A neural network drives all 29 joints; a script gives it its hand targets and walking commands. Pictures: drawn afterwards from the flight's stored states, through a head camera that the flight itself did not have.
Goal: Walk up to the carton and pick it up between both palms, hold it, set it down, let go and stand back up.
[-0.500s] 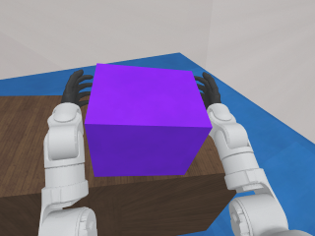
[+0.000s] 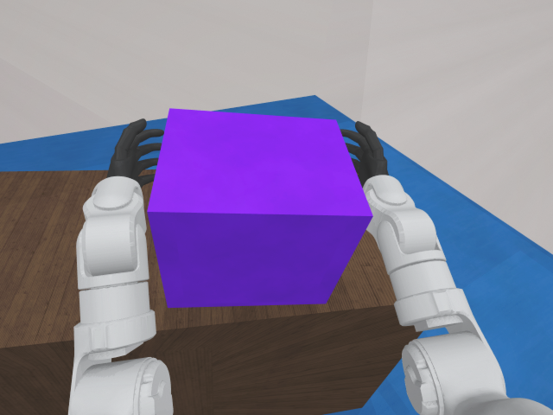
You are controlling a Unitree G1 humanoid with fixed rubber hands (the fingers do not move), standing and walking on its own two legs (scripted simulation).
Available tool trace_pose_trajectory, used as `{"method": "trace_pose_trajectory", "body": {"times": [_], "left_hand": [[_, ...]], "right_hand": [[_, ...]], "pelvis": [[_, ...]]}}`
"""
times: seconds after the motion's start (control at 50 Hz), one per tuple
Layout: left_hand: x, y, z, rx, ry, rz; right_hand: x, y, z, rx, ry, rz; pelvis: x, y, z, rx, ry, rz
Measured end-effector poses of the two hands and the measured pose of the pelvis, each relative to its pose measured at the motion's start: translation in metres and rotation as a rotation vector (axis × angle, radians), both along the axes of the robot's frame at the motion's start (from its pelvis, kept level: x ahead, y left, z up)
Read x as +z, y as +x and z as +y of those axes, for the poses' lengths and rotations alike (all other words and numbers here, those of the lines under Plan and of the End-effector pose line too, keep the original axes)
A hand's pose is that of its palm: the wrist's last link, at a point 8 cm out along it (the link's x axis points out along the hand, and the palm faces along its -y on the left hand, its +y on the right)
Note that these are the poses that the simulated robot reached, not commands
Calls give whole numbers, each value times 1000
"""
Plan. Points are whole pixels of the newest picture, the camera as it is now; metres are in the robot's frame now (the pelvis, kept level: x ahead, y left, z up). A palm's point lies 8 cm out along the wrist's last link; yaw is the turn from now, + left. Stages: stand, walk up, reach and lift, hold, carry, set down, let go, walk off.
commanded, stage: hold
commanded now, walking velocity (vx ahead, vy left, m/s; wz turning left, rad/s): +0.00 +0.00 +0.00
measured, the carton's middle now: (253, 212) +0.34 +0.01 +0.15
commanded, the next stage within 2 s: none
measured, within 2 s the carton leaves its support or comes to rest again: neither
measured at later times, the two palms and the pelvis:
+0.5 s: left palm (128, 178) +0.34 +0.17 +0.21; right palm (372, 175) +0.36 -0.15 +0.22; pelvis +0.00 +0.00 +0.00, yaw +0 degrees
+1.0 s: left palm (122, 178) +0.34 +0.18 +0.21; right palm (368, 174) +0.36 -0.15 +0.22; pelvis -0.01 +0.00 +0.00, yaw +0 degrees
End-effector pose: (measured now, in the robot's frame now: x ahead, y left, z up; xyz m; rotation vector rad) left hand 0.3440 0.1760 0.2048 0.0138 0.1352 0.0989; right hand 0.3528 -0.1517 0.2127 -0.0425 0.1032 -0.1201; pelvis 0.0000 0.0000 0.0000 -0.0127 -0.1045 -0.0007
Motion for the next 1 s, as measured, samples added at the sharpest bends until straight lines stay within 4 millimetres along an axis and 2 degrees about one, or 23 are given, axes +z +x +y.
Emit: {"method": "trace_pose_trajectory", "body": {"times": [0.22, 0.36, 0.52, 0.76, 1.0], "left_hand": [[4, -7, 10, 29, 18, -3], [5, -1, 5, 25, 23, 7], [2, 0, -2, 10, 6, 2], [4, -9, 7, 25, 5, -8], [5, -3, 4, 21, 15, 4]], "right_hand": [[0, 2, 10, 25, 19, -5], [2, 6, 5, 19, 25, 2], [3, 2, -2, 2, 4, 0], [1, -2, 7, 21, 12, -6], [3, 2, 4, 12, 20, 3]], "pelvis": [[-1, -8, 3, 2, -3, -3], [0, -8, 3, 5, -4, 14], [0, -1, 1, -1, -1, 6], [0, -5, 1, -3, -1, -9], [0, -7, 2, 2, -3, 8]]}}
